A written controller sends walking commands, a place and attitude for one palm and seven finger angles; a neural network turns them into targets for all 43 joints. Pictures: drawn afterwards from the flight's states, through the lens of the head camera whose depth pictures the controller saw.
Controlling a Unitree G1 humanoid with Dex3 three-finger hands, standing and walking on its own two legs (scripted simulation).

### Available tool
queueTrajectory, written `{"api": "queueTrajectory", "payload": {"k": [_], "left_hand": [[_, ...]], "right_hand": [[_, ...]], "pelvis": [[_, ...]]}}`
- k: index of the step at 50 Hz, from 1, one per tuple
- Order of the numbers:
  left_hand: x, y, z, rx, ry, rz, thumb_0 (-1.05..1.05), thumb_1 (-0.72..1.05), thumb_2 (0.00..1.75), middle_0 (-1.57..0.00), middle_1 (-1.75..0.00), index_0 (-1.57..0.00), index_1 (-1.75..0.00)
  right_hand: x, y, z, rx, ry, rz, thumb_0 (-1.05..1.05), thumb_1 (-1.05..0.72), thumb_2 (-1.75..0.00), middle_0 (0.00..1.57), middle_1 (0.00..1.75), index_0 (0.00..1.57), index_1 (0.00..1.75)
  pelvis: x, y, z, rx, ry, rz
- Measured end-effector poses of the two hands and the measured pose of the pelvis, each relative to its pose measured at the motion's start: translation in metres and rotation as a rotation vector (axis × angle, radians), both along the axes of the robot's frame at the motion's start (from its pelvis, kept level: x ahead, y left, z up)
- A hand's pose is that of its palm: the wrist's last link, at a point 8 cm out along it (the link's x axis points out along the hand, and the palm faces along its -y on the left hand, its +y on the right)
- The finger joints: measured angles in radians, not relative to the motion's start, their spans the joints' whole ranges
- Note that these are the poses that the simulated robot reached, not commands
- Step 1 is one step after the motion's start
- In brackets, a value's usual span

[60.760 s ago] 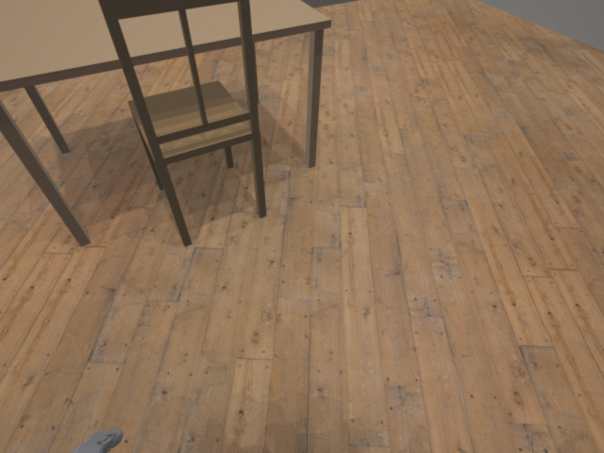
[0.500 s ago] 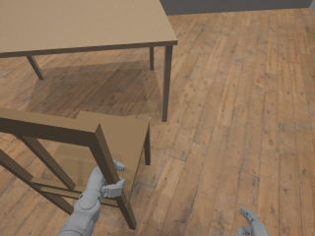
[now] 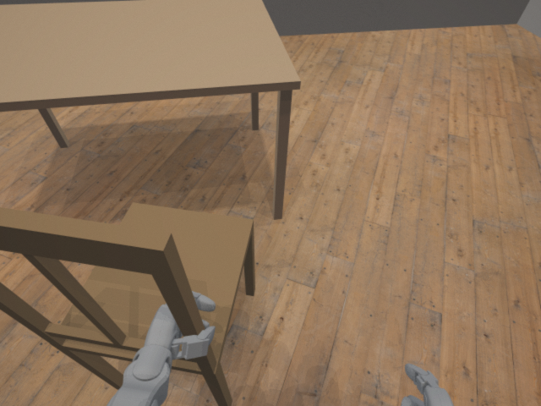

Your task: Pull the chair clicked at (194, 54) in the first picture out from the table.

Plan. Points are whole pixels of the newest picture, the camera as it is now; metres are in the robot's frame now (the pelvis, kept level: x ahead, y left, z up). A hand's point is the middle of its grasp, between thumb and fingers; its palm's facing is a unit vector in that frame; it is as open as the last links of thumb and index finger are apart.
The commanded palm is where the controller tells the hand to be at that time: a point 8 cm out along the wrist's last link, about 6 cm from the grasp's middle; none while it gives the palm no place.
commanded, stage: open the thumb and straighten the fingers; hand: left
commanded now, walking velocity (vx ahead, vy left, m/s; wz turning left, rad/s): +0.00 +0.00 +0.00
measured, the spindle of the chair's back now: (86, 304) +0.28 +0.32 -0.05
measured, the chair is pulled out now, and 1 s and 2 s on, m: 0.49 0.49 0.49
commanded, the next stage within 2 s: draw the fingers out of the gap in 0.68 s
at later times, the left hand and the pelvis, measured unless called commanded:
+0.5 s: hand (204, 323) +0.27 +0.13 -0.08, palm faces -0.06 -0.99 -0.13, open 15.2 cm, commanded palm +0.25 +0.18 -0.06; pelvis +0.00 +0.00 -0.05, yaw +1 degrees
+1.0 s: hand (198, 348) +0.23 +0.13 -0.09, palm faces -0.05 -0.99 -0.14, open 17.5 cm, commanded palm +0.21 +0.19 -0.07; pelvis +0.01 -0.02 -0.05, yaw +2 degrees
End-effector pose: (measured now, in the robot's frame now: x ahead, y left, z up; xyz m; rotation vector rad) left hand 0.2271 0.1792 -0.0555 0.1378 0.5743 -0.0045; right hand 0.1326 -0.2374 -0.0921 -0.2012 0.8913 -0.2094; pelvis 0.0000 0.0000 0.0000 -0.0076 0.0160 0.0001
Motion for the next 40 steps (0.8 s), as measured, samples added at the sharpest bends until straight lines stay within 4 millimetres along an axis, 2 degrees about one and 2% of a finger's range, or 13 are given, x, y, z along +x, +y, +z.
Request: {"api": "queueTrajectory", "payload": {"k": [6, 10, 14, 18, 23, 32, 36, 40], "left_hand": [[0.003, 0.004, -0.002, -0.030, -0.049, -0.036, 0.10, 0.41, 0.71, -0.38, -1.39, -0.50, -1.44], [0.006, 0.008, -0.002, 0.001, -0.080, -0.047, 0.06, 0.15, 0.56, -0.43, -1.41, -0.49, -1.43], [0.011, 0.013, -0.012, 0.019, -0.053, -0.024, 0.03, -0.14, 0.41, -0.43, -1.34, -0.46, -1.35], [0.016, 0.009, -0.012, 0.012, -0.045, -0.020, 0.01, -0.34, 0.31, -0.39, -1.17, -0.40, -1.17], [0.023, 0.000, -0.005, -0.001, -0.067, -0.028, 0.00, -0.47, 0.24, -0.29, -0.87, -0.30, -0.87], [0.021, 0.004, -0.015, 0.019, -0.011, 0.010, -0.02, -0.55, 0.21, -0.10, -0.29, -0.10, -0.29], [0.018, 0.007, -0.014, 0.016, -0.015, 0.017, -0.02, -0.55, 0.21, -0.05, -0.14, -0.05, -0.14], [0.020, 0.008, -0.010, 0.019, -0.042, 0.007, -0.02, -0.55, 0.21, -0.02, -0.06, -0.02, -0.06]], "right_hand": [[-0.006, -0.006, -0.007, 0.025, -0.031, 0.020, 0.01, -0.90, -0.90, 0.21, 0.30, 0.20, 0.30], [-0.006, -0.006, -0.019, 0.040, -0.044, 0.035, 0.01, -0.91, -0.90, 0.20, 0.30, 0.20, 0.30], [-0.006, -0.004, -0.033, 0.053, -0.037, 0.047, 0.01, -0.91, -0.90, 0.20, 0.30, 0.20, 0.30], [-0.004, 0.000, -0.043, 0.067, -0.043, 0.050, 0.01, -0.91, -0.90, 0.20, 0.30, 0.20, 0.30], [0.004, 0.002, -0.047, 0.080, -0.061, 0.057, 0.02, -0.91, -0.90, 0.20, 0.30, 0.20, 0.30], [0.019, -0.008, -0.049, 0.059, -0.070, 0.081, 0.02, -0.91, -0.90, 0.20, 0.30, 0.20, 0.30], [0.023, -0.015, -0.046, 0.039, -0.088, 0.075, 0.02, -0.91, -0.90, 0.20, 0.30, 0.20, 0.30], [0.025, -0.021, -0.044, 0.021, -0.100, 0.073, 0.01, -0.91, -0.90, 0.20, 0.30, 0.20, 0.30]], "pelvis": [[-0.006, 0.001, -0.013, 0.001, 0.055, 0.013], [-0.008, 0.004, -0.024, 0.000, 0.087, 0.016], [-0.010, 0.004, -0.034, 0.003, 0.114, 0.020], [-0.009, 0.003, -0.041, 0.002, 0.129, 0.022], [-0.004, 0.000, -0.046, 0.005, 0.141, 0.021], [-0.002, -0.010, -0.052, 0.006, 0.160, 0.032], [0.000, -0.013, -0.052, 0.004, 0.162, 0.037], [0.002, -0.016, -0.053, 0.002, 0.164, 0.041]]}}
